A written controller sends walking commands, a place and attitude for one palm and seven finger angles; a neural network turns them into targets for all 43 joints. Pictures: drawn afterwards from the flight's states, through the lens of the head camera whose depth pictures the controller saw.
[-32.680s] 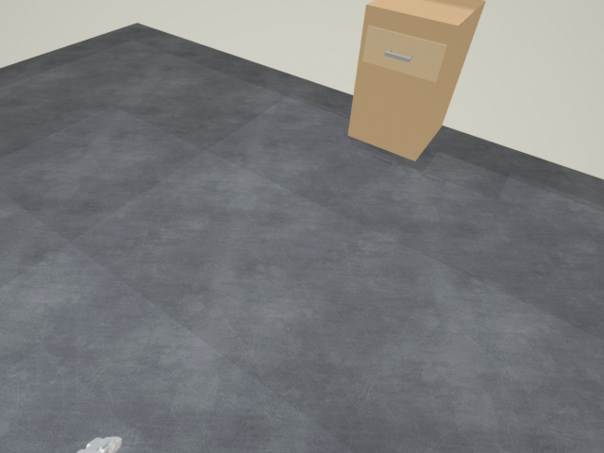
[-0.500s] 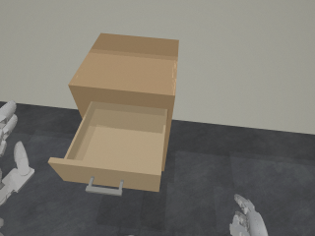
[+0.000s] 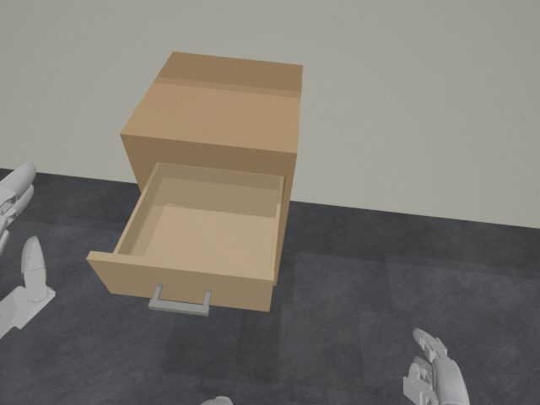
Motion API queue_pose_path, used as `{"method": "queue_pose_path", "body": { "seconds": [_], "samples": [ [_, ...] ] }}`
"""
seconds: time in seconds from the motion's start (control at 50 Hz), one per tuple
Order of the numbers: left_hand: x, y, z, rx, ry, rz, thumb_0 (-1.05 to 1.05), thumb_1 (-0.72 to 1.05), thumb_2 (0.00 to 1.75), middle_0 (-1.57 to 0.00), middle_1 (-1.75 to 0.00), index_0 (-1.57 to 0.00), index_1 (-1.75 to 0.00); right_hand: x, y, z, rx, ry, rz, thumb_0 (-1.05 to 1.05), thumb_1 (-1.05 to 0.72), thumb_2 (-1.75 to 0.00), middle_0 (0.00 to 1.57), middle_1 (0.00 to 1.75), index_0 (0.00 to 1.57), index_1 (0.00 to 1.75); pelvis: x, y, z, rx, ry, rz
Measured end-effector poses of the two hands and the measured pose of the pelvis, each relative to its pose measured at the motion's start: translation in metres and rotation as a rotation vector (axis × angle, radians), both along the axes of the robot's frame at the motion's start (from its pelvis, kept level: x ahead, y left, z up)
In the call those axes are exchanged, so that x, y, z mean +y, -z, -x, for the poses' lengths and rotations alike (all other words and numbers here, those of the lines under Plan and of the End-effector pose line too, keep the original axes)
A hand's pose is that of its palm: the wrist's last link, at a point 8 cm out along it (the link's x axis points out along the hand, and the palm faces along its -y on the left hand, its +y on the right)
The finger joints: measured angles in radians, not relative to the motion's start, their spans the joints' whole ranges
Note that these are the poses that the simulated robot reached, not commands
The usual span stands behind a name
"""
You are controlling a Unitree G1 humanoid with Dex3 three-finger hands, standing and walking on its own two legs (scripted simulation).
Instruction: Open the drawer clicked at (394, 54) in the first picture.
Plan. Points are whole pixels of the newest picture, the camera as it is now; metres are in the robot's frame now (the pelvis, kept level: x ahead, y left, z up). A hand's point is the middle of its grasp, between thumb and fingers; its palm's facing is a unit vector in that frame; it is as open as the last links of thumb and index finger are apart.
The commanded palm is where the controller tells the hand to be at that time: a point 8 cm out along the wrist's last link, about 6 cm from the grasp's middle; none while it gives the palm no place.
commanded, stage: step back with the hand held close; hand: left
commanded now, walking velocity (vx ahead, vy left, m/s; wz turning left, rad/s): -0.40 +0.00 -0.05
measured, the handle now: (181, 299) +0.36 +0.20 -0.22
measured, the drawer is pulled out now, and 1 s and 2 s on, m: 0.30 0.30 0.30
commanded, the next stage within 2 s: stop stepping back and stand still in 0.26 s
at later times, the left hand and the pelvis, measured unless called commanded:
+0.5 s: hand (48, 372) +0.12 +0.19 +0.19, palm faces +0.24 -0.84 -0.49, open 7.4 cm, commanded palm +0.07 +0.25 +0.19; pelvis -0.08 -0.02 +0.00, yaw -5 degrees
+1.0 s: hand out of the picture +0.06 +0.22 +0.16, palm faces +0.35 -0.84 -0.41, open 7.4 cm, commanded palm +0.00 +0.25 +0.19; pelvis -0.15 -0.02 +0.01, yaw -4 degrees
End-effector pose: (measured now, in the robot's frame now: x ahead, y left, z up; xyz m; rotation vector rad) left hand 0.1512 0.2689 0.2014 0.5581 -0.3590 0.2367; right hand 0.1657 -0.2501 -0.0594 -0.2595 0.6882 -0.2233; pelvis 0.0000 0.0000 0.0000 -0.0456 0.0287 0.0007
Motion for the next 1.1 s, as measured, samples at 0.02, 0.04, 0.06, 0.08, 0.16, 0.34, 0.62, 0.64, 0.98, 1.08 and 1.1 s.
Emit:
{"method": "queue_pose_path", "body": {
  "seconds": [0.02,0.04,0.06,0.08,0.16,0.34,0.62,0.64,0.98,1.08,1.1],
  "samples": [
    [0.006,0.000,0.002,-0.012,-0.014,0.001,0.01,0.88,0.89,-0.22,-0.30,-0.22,-0.30,0.002,-0.001,0.001,-0.005,0.000,0.006,0.01,-0.91,-0.90,0.21,0.30,0.20,0.30,0.003,0.001,0.002,-0.002,0.002,0.003],
    [0.011,0.001,0.003,-0.020,-0.026,-0.001,0.01,0.88,0.89,-0.21,-0.30,-0.21,-0.30,0.005,-0.001,0.001,-0.014,-0.001,0.010,0.01,-0.91,-0.90,0.21,0.30,0.20,0.30,0.005,0.002,0.004,-0.003,0.005,0.007],
    [0.016,0.002,0.005,-0.023,-0.037,0.001,0.01,0.88,0.89,-0.21,-0.30,-0.21,-0.30,0.008,-0.002,0.001,-0.022,-0.004,0.010,0.01,-0.91,-0.90,0.20,0.30,0.20,0.30,0.006,0.002,0.007,-0.004,0.009,0.005],
    [0.019,0.005,0.005,-0.020,-0.047,0.007,0.01,0.88,0.89,-0.21,-0.30,-0.21,-0.30,0.013,-0.003,0.003,-0.031,-0.009,0.006,0.01,-0.91,-0.90,0.20,0.30,0.20,0.30,0.006,0.002,0.010,-0.004,0.013,0.002],
    [0.020,0.015,0.011,0.020,-0.065,0.054,0.01,0.89,0.89,-0.21,-0.30,-0.21,-0.30,0.030,-0.007,0.012,-0.053,-0.058,-0.019,0.01,-0.91,-0.90,0.20,0.30,0.20,0.30,0.004,-0.002,0.025,0.016,0.021,0.012],
    [-0.030,0.007,0.038,0.004,0.105,0.019,0.01,0.89,0.89,-0.21,-0.30,-0.21,-0.30,0.028,0.014,0.059,-0.019,-0.109,-0.078,0.01,-0.90,-0.90,0.21,0.30,0.20,0.30,-0.015,0.006,0.073,0.046,0.082,0.012],
    [-0.024,0.027,0.068,0.165,-0.002,0.042,0.01,0.89,0.89,-0.21,-0.30,-0.21,-0.30,-0.033,0.012,0.162,0.058,0.150,-0.051,0.01,-0.91,-0.90,0.20,0.30,0.20,0.30,-0.021,-0.004,0.107,-0.013,0.094,-0.052],
    [-0.028,0.029,0.073,0.187,0.005,0.049,0.01,0.89,0.89,-0.21,-0.30,-0.21,-0.30,-0.034,0.010,0.166,0.049,0.140,-0.048,0.01,-0.91,-0.90,0.20,0.30,0.20,0.30,-0.022,-0.005,0.113,-0.016,0.088,-0.043],
    [-0.008,0.022,0.134,0.103,-0.111,0.111,0.01,0.89,0.89,-0.21,-0.30,-0.21,-0.30,-0.005,0.005,0.185,0.008,0.057,-0.085,0.01,-0.91,-0.90,0.20,0.30,0.20,0.30,-0.018,-0.010,0.150,-0.045,0.070,-0.027],
    [-0.026,0.027,0.137,0.143,-0.044,0.135,0.01,0.89,0.90,-0.21,-0.30,-0.21,-0.30,0.009,-0.002,0.181,-0.023,-0.004,-0.097,0.01,-0.91,-0.90,0.21,0.30,0.20,0.30,-0.019,-0.012,0.156,-0.040,0.069,-0.025],
    [-0.030,0.025,0.138,0.139,-0.025,0.131,0.01,0.89,0.90,-0.21,-0.30,-0.21,-0.30,0.010,-0.003,0.181,-0.024,-0.012,-0.096,0.01,-0.91,-0.90,0.21,0.30,0.20,0.30,-0.020,-0.012,0.157,-0.038,0.069,-0.024]
  ]
}}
